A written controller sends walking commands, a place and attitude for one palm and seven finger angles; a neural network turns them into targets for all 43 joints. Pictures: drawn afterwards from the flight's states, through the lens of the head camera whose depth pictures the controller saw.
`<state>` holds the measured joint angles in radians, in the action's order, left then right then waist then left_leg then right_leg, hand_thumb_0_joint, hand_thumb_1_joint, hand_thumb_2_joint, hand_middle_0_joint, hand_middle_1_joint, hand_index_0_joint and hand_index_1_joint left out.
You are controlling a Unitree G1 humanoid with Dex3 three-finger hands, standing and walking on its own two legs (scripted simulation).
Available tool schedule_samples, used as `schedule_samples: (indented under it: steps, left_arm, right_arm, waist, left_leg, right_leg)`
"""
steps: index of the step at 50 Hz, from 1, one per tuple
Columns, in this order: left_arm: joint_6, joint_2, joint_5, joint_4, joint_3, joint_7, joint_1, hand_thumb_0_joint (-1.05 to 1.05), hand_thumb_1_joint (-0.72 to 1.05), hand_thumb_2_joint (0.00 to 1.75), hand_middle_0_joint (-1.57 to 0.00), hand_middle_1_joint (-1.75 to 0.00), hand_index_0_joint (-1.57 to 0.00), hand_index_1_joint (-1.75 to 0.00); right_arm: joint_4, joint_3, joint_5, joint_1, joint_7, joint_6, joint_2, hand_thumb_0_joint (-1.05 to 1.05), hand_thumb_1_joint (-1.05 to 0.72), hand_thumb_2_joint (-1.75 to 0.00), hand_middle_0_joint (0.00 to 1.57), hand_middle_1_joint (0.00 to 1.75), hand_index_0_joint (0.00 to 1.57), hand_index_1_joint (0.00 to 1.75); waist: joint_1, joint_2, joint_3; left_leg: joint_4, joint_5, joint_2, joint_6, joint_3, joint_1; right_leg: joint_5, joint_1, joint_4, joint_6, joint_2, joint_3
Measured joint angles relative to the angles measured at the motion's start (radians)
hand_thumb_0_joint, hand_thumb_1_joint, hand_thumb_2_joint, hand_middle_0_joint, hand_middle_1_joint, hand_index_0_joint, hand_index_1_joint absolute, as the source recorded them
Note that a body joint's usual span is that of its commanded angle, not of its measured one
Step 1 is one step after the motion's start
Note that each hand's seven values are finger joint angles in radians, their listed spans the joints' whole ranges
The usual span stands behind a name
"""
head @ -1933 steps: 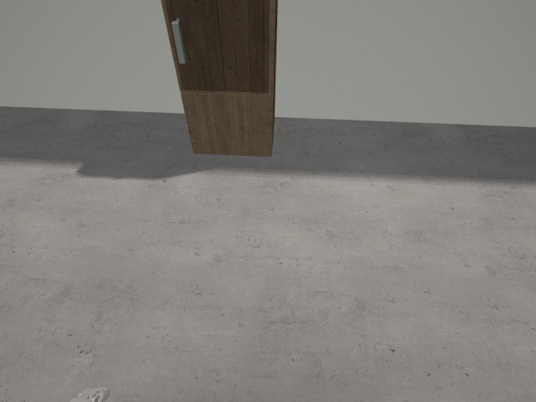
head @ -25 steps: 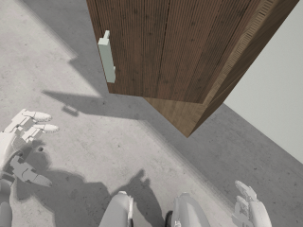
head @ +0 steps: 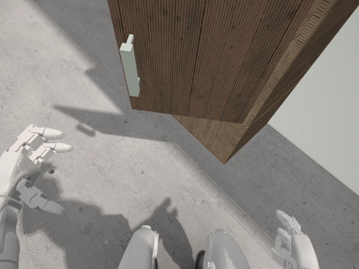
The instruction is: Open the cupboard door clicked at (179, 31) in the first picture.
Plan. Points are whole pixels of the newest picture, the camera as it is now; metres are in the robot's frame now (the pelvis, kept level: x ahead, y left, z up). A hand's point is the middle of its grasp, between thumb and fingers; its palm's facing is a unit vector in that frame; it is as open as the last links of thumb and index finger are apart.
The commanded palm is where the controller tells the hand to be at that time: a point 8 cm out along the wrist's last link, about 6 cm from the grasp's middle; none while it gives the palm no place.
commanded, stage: move the hooked fingers beside the handle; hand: left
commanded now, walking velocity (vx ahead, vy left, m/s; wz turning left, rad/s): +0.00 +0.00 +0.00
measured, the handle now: (132, 67) +0.60 +0.17 +0.02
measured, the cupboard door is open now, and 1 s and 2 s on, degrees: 40 40 40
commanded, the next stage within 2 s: none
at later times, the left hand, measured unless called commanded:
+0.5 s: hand (82, 127) +0.39 +0.25 +0.03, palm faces -0.08 -1.00 -0.03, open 14.0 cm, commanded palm +0.38 +0.29 +0.04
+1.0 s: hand (93, 100) +0.47 +0.24 +0.03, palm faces -0.07 -1.00 -0.02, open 14.0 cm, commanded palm +0.46 +0.28 +0.03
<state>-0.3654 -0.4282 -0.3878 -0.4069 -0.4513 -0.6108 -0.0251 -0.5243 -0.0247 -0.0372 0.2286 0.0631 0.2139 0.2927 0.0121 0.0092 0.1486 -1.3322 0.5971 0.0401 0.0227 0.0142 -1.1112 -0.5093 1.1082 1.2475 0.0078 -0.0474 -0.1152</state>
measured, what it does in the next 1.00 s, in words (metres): stands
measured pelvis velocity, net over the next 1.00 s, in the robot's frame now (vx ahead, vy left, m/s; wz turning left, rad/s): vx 0.00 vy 0.00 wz -0.03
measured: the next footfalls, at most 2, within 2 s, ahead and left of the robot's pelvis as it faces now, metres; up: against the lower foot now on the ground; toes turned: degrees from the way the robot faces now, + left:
none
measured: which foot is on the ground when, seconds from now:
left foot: down 0.00-1.00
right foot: down 0.00-1.00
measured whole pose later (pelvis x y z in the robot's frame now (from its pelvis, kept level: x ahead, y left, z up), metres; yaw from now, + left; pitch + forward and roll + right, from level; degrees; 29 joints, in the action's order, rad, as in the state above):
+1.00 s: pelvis +0.00 +0.00 -0.01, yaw -2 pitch +27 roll -3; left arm -0.42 -0.60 -0.18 -1.05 -0.50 -0.53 -0.75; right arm -0.60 -0.04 -0.01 0.28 0.04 0.02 0.30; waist 0.13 0.01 0.13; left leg -1.38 0.60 0.06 0.02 0.00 -1.26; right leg -0.50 1.27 1.29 0.02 -0.03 -0.10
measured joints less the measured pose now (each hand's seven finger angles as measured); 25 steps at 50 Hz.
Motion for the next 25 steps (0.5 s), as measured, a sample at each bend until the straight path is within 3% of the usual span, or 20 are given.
schedule_samples:
  steps: [5, 12, 25]
  left_arm:
    - [0.015, -0.004, 0.028, -0.055, 0.02, 0.008, -0.105, -0.02, -0.5, 0.3, -0.3, -1.2, -0.3, -1.2]
    - [0.043, -0.014, 0.067, -0.105, 0.035, 0.046, -0.209, -0.02, -0.5, 0.3, -0.3, -1.2, -0.3, -1.2]
    - [-0.003, -0.023, 0.124, -0.275, 0.031, 0.104, -0.353, -0.02, -0.49, 0.3, -0.29, -1.2, -0.3, -1.2]
  right_arm:
    - [-0.018, -0.001, 0.0, -0.007, 0.008, -0.003, 0.005, 0.01, -0.9, -0.9, 0.2, 0.3, 0.21, 0.3]
    - [-0.018, -0.003, 0.002, 0.0, 0.0, -0.029, -0.004, 0.01, -0.9, -0.9, 0.2, 0.3, 0.21, 0.3]
    - [-0.051, -0.001, 0.008, 0.058, -0.018, -0.092, -0.005, 0.01, -0.9, -0.9, 0.2, 0.3, 0.21, 0.3]
  waist:
    - [0.003, -0.002, -0.003]
    - [0.032, -0.001, -0.007]
    - [0.058, 0.003, -0.002]
  left_leg:
    - [-0.014, 0.001, -0.003, 0.001, 0.003, -0.023]
    - [0.003, -0.007, -0.001, 0.005, -0.011, -0.029]
    - [0.03, -0.011, 0.002, 0.007, -0.028, -0.029]
  right_leg:
    - [-0.002, 0.02, 0.012, -0.001, -0.003, -0.002]
    - [0.011, 0.033, -0.003, -0.005, 0.0, 0.011]
    - [0.016, 0.044, -0.021, -0.008, 0.004, 0.028]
